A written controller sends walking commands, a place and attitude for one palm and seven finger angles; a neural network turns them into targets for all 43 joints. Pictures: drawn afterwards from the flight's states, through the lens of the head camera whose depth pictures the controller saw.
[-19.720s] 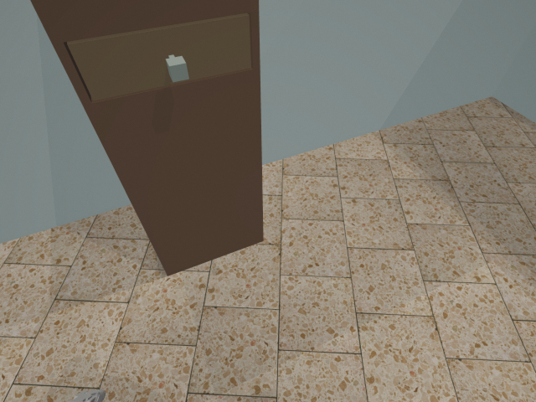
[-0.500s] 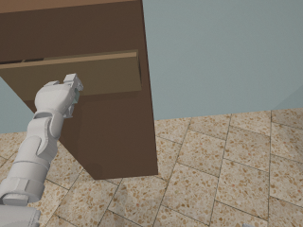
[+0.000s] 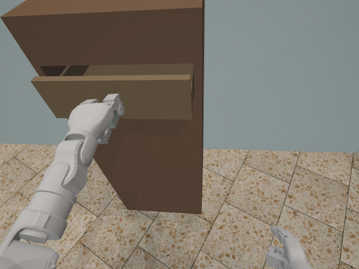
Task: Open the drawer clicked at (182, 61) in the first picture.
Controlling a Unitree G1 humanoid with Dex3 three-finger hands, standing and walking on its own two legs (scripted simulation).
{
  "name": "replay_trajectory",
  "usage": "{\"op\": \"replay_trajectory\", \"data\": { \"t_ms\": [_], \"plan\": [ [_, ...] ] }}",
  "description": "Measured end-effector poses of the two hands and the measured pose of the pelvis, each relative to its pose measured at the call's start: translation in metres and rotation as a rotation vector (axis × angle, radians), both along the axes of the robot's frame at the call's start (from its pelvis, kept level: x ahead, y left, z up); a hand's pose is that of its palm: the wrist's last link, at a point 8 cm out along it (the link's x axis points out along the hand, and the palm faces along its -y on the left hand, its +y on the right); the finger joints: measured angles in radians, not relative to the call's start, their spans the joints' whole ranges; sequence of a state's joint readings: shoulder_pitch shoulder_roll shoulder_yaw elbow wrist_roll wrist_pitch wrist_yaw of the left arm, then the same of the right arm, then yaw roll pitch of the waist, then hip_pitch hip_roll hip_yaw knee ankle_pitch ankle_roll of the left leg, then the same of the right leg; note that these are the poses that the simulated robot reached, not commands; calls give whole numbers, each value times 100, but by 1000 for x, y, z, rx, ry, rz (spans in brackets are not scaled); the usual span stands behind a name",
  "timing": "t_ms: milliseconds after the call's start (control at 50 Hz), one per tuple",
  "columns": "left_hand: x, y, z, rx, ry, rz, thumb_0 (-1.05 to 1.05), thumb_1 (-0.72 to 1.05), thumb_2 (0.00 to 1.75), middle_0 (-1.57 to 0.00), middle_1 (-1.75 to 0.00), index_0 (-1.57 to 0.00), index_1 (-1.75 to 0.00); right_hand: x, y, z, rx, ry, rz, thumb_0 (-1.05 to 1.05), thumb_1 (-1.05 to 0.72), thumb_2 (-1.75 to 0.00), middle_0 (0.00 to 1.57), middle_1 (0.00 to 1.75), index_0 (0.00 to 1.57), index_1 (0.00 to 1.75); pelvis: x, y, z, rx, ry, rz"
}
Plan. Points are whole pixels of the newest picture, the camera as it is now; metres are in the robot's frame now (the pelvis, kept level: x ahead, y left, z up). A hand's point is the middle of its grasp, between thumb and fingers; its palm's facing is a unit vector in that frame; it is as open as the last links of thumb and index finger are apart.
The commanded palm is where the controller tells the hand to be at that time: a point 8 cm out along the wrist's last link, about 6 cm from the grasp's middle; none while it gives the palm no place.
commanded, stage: pull the drawer open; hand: left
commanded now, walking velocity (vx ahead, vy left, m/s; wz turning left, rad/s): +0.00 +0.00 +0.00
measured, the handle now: (110, 111) +0.44 +0.21 +0.13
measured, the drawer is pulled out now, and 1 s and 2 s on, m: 0.06 0.15 0.20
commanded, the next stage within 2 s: none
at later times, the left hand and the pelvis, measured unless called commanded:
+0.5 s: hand (99, 146) +0.35 +0.21 +0.10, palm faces +0.03 -0.09 -1.00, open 7.5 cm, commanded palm +0.29 +0.23 +0.17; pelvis +0.00 +0.00 +0.00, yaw -4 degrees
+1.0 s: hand (89, 167) +0.29 +0.21 +0.10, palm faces +0.03 -0.08 -1.00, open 7.3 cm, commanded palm +0.27 +0.23 +0.17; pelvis +0.00 +0.00 +0.00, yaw +0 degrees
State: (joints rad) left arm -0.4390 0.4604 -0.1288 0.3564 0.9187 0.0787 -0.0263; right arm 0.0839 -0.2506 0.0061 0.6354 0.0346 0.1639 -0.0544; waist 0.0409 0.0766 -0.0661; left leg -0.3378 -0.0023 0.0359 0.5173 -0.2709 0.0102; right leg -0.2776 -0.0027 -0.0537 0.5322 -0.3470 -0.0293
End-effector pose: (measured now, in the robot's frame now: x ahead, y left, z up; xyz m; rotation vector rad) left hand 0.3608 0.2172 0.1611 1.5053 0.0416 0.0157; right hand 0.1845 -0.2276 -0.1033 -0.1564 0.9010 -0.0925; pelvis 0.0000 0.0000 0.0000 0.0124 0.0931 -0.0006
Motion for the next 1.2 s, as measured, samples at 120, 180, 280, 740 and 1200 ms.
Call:
{"op": "replay_trajectory", "data": {
  "t_ms": [120,180,280,740,1200],
  "plan": [
    [0,1,0,-4,0,-13,3,56,76,-42,-135,-24,-131,-29,-12,-8,-21,66,-31,1,-90,-90,20,29,20,30,-5,-3,0,-1,0,-2],
    [0,1,0,-1,-3,-15,3,56,77,-42,-135,-23,-131,-48,-19,-13,-31,104,-57,1,-90,-90,20,29,20,30,-8,-3,-1,-2,1,-4],
    [-1,1,-2,1,-11,-15,3,58,77,-41,-135,-21,-131,-75,-30,-18,-27,142,-114,1,-90,-90,20,29,20,30,-11,-2,0,0,5,-25],
    [-90,2,-6,-48,-56,-19,5,61,79,-42,-135,-17,-121,21,0,12,43,-91,14,1,-91,-90,19,29,19,29,12,6,2,3,-15,-45],
    [-92,1,-2,-26,-28,6,4,57,78,-42,-135,-25,-133,-1,4,3,13,-33,73,1,-90,-90,20,29,20,30,-15,-11,2,5,-64,1]
  ]
}}
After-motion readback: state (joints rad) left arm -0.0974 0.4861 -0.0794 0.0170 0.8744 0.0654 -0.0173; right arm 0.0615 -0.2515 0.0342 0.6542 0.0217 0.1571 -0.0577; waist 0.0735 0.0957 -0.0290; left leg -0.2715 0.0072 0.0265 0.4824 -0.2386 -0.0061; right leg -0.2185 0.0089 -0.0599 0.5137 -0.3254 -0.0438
